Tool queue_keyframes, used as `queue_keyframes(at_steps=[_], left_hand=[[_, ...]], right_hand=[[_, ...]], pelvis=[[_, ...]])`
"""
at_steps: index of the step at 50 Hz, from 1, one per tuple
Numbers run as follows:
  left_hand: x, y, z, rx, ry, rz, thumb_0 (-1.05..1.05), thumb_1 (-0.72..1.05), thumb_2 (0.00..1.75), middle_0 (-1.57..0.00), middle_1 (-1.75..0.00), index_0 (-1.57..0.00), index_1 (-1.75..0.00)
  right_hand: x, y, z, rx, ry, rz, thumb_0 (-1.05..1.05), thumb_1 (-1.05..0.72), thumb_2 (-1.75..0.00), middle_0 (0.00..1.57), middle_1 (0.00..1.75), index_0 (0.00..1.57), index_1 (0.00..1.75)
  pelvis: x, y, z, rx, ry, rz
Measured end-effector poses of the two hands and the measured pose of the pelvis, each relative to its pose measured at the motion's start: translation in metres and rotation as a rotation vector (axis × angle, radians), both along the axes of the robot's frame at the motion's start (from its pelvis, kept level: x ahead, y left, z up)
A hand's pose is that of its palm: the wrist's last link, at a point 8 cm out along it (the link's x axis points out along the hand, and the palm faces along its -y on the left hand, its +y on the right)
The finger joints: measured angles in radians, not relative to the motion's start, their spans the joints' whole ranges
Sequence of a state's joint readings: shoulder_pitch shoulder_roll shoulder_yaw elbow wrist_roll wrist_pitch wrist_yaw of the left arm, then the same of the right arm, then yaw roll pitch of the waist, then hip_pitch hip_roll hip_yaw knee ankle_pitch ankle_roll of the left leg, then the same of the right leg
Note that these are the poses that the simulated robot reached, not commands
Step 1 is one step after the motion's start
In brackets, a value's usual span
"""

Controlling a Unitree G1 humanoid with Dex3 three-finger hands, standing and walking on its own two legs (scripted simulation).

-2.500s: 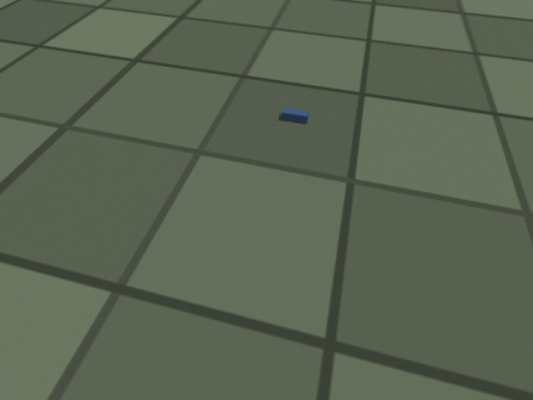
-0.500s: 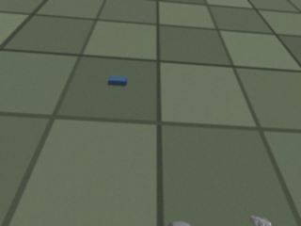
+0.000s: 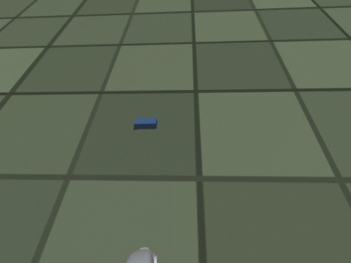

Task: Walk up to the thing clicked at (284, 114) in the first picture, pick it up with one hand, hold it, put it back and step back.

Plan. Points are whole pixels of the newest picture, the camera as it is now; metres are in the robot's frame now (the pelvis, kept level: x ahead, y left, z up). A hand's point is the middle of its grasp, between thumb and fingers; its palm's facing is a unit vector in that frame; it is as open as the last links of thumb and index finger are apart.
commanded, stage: walk up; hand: left
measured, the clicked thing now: (145, 123) +1.18 +0.29 -0.75
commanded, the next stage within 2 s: none
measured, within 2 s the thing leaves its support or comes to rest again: neither
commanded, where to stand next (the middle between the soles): +0.79 +0.05 m, yaw +0 degrees
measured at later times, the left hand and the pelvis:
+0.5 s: hand (77, 202) +0.31 +0.32 -0.14, palm faces -0.08 -0.93 -0.35, open 7.3 cm; pelvis +0.23 +0.04 +0.00, yaw +0 degrees
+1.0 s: hand (89, 163) +0.45 +0.32 -0.15, palm faces +0.01 -0.93 -0.37, open 7.4 cm; pelvis +0.43 +0.04 -0.01, yaw +2 degrees
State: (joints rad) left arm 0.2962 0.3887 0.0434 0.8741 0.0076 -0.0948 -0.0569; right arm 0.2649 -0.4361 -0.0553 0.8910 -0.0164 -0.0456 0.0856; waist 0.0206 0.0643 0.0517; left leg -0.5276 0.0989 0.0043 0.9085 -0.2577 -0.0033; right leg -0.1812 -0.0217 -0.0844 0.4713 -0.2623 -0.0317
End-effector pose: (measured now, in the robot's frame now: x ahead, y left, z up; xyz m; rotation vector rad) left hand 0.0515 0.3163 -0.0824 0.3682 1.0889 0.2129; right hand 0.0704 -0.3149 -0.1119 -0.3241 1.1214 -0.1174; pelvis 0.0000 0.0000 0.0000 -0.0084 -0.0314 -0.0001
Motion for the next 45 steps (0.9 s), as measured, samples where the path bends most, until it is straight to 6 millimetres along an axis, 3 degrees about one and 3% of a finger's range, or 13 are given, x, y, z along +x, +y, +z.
queue_keyframes(at_steps=[6, 11, 16, 21, 27, 32, 38, 45], left_hand=[[0.022, 0.029, -0.021, -0.016, 0.081, 0.054, 0.0, 0.9, 0.89, -0.21, -0.3, -0.21, -0.3], [0.066, 0.056, -0.05, -0.022, 0.149, 0.067, 0.0, 0.9, 0.89, -0.2, -0.3, -0.21, -0.3], [0.134, 0.058, -0.046, -0.044, 0.126, 0.018, 0.01, 0.91, 0.89, -0.2, -0.3, -0.2, -0.3], [0.201, 0.053, -0.033, -0.057, 0.083, -0.028, 0.0, 0.91, 0.89, -0.2, -0.3, -0.2, -0.3], [0.283, 0.038, -0.02, -0.037, 0.031, -0.065, 0.0, 0.91, 0.89, -0.2, -0.3, -0.2, -0.3], [0.346, 0.02, -0.016, 0.008, -0.05, -0.07, 0.0, 0.91, 0.89, -0.2, -0.3, -0.2, -0.3], [0.37, 0.007, 0.001, 0.006, -0.065, -0.033, 0.0, 0.9, 0.89, -0.2, -0.3, -0.21, -0.3], [0.377, 0.022, -0.004, 0.0, 0.013, 0.015, 0.0, 0.9, 0.89, -0.21, -0.3, -0.21, -0.3]], right_hand=[[0.084, 0.017, 0.011, -0.042, -0.008, 0.049, 0.01, -0.91, -0.9, 0.2, 0.3, 0.21, 0.3], [0.148, 0.036, 0.014, -0.092, -0.091, 0.046, 0.01, -0.91, -0.9, 0.2, 0.3, 0.21, 0.3], [0.173, 0.049, 0.028, -0.09, -0.098, -0.002, 0.01, -0.91, -0.9, 0.21, 0.3, 0.21, 0.3], [0.185, 0.049, 0.028, -0.081, -0.046, -0.024, 0.01, -0.9, -0.9, 0.21, 0.3, 0.21, 0.3], [0.204, 0.033, 0.009, -0.053, 0.027, -0.066, 0.01, -0.9, -0.9, 0.21, 0.3, 0.21, 0.3], [0.239, 0.013, -0.019, -0.035, 0.073, -0.081, 0.01, -0.9, -0.9, 0.21, 0.3, 0.21, 0.3], [0.306, 0.012, -0.013, -0.01, 0.058, -0.036, 0.01, -0.91, -0.9, 0.21, 0.3, 0.21, 0.3], [0.378, 0.017, 0.003, -0.025, 0.032, 0.014, 0.01, -0.91, -0.9, 0.2, 0.3, 0.21, 0.3]], pelvis=[[0.062, 0.019, -0.007, -0.025, 0.008, 0.015], [0.114, 0.044, -0.023, -0.002, -0.001, 0.012], [0.155, 0.05, -0.011, 0.015, -0.006, -0.003], [0.196, 0.051, -0.002, 0.023, -0.006, -0.008], [0.249, 0.039, -0.005, 0.036, -0.004, -0.008], [0.294, 0.018, -0.02, 0.014, -0.014, 0.001], [0.334, 0.013, -0.006, 0.023, -0.016, 0.005], [0.383, 0.02, -0.001, 0.003, -0.004, 0.016]])
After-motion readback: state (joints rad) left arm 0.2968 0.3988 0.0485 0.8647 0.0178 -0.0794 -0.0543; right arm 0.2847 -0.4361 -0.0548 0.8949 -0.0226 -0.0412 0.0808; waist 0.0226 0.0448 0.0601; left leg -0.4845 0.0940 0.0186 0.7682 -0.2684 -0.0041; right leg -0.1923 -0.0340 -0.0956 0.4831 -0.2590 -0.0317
